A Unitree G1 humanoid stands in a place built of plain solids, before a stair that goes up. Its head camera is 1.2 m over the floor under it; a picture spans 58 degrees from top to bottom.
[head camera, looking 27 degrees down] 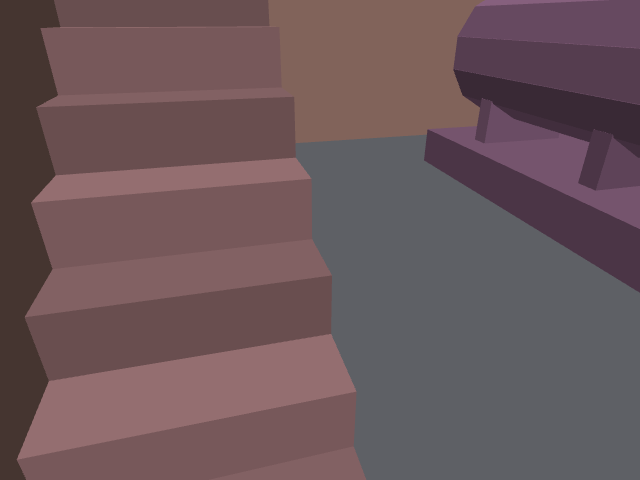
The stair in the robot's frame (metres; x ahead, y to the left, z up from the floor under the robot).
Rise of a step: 0.20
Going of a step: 0.23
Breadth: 0.74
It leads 15 degrees to the left of straight ahead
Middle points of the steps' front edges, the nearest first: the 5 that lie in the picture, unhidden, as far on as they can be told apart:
0.68 0.27 0.39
0.90 0.32 0.59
1.12 0.38 0.78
1.34 0.44 0.98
1.56 0.50 1.18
